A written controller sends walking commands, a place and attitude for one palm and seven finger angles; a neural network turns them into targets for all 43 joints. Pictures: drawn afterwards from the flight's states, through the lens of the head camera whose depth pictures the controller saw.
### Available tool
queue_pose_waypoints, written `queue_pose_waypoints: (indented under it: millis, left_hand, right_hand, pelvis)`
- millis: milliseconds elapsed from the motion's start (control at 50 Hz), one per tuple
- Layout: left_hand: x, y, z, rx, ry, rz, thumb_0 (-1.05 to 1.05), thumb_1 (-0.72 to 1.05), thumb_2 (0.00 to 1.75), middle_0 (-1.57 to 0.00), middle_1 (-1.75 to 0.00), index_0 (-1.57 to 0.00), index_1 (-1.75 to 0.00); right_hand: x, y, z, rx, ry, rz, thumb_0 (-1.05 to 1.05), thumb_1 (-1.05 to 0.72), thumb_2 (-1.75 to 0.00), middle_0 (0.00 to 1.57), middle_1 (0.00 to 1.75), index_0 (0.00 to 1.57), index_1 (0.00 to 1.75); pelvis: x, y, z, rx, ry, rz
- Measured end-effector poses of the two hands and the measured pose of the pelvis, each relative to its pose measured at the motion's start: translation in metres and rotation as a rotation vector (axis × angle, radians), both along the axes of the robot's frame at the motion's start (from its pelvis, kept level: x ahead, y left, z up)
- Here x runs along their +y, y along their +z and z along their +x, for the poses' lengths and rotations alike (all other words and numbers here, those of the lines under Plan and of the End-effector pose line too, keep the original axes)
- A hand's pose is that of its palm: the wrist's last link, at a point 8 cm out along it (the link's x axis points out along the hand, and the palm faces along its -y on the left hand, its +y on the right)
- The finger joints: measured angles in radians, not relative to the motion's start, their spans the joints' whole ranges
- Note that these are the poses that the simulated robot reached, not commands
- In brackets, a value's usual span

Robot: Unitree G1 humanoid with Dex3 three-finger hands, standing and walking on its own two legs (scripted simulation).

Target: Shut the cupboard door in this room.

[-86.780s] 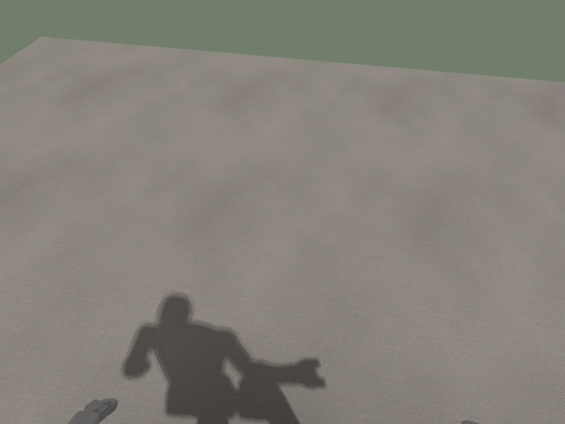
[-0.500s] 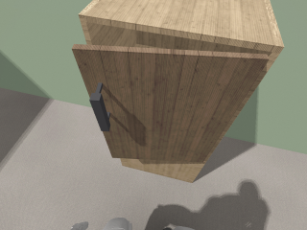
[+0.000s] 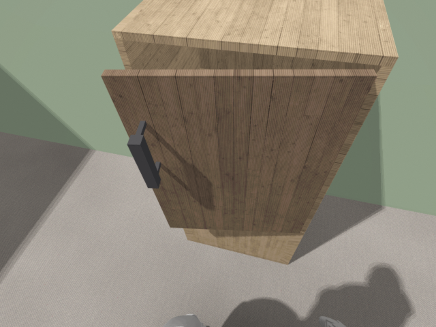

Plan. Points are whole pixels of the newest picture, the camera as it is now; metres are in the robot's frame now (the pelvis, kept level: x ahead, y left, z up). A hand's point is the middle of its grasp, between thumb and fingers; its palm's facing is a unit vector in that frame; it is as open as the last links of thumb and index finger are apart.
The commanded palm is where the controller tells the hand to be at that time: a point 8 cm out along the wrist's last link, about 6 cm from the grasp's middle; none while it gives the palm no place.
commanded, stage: come to a stop and stand still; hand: left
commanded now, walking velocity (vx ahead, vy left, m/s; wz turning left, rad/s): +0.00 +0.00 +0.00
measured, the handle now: (148, 155) +0.41 +0.19 +0.06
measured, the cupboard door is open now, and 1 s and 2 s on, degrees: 11 11 11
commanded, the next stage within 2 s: look again from close up in 0.58 s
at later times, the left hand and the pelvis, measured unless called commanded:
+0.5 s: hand out of the picture -0.02 +0.19 -0.16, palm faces +0.02 -0.98 -0.21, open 7.4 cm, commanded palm none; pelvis -0.04 +0.01 +0.01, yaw +1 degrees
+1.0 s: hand out of the picture -0.04 +0.17 -0.16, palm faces +0.02 -0.99 -0.15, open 7.4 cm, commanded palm none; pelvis -0.01 +0.01 +0.02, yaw +0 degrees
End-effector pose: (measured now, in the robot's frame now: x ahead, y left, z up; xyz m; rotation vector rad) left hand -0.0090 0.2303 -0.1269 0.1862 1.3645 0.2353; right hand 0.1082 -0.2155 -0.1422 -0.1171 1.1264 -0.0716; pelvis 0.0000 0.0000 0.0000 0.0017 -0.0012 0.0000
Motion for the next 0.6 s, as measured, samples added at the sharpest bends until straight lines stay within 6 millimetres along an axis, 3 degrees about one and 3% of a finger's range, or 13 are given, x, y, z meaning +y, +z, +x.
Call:
queue_pose_waypoints:
  millis: [160,280,440,520,600]
  left_hand:
    - [-0.004,-0.009,-0.006,-0.075,-0.012,-0.031,0.01,0.9,0.9,-0.2,-0.29,-0.2,-0.3]
    - [-0.006,-0.006,-0.001,-0.11,-0.056,-0.064,0.01,0.9,0.9,-0.21,-0.29,-0.2,-0.3]
    - [0.006,-0.002,-0.009,-0.081,-0.062,-0.058,0.01,0.9,0.9,-0.21,-0.29,-0.2,-0.3]
    - [0.01,-0.002,-0.02,-0.051,-0.051,-0.053,0.01,0.9,0.9,-0.2,-0.29,-0.2,-0.3]
    - [0.01,-0.003,-0.031,-0.017,-0.041,-0.057,0.01,0.9,0.9,-0.2,-0.29,-0.2,-0.3]
  right_hand:
    - [-0.011,0.01,-0.041,-0.011,-0.034,-0.043,0.01,-0.91,-0.9,0.2,0.3,0.2,0.3]
    - [-0.013,0.013,-0.089,0.073,-0.053,-0.061,0.01,-0.91,-0.9,0.2,0.3,0.2,0.3]
    - [-0.006,0.013,-0.157,0.24,-0.083,-0.066,0.01,-0.91,-0.9,0.2,0.3,0.2,0.3]
    - [0.0,0.012,-0.172,0.287,-0.087,-0.055,0.01,-0.91,-0.9,0.2,0.3,0.2,0.3]
    - [0.005,0.011,-0.173,0.29,-0.09,-0.043,0.01,-0.91,-0.9,0.2,0.3,0.2,0.3]
  pelvis:
    - [-0.001,-0.001,-0.013,-0.073,0.003,0.001]
    - [0.002,0.005,-0.028,-0.053,0.006,-0.007]
    - [0.007,0.009,-0.038,-0.025,0.008,-0.014]
    - [0.008,0.01,-0.04,-0.023,0.009,-0.013]
    - [0.009,0.011,-0.038,-0.025,0.008,-0.014]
